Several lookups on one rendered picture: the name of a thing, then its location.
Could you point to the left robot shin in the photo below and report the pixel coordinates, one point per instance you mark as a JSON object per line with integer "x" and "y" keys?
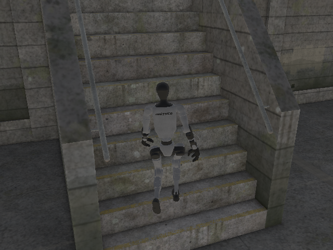
{"x": 157, "y": 185}

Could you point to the right robot hand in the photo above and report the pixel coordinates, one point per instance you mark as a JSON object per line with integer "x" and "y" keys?
{"x": 196, "y": 154}

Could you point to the left robot hand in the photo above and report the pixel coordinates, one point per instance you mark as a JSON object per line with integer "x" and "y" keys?
{"x": 145, "y": 144}

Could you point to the robot left forearm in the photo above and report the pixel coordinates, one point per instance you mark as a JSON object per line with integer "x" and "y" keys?
{"x": 144, "y": 135}

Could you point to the robot torso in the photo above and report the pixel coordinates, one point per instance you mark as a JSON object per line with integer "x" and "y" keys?
{"x": 164, "y": 119}

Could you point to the left robot upper arm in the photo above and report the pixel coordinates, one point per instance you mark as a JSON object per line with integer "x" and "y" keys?
{"x": 146, "y": 119}

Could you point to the robot right forearm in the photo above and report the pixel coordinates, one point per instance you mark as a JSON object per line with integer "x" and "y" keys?
{"x": 191, "y": 139}

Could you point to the right robot upper arm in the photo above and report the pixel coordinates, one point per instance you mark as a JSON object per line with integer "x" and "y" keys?
{"x": 183, "y": 117}

